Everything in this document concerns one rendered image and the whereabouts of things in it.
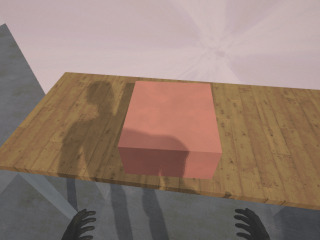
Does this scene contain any table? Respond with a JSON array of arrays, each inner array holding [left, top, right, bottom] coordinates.
[[0, 72, 320, 219]]

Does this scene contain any carton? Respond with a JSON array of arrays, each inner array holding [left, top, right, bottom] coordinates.
[[117, 81, 222, 179]]

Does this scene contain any left robot hand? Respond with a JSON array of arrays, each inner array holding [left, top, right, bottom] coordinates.
[[61, 208, 96, 240]]

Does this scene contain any right robot hand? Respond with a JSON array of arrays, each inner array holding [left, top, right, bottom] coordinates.
[[234, 208, 271, 240]]

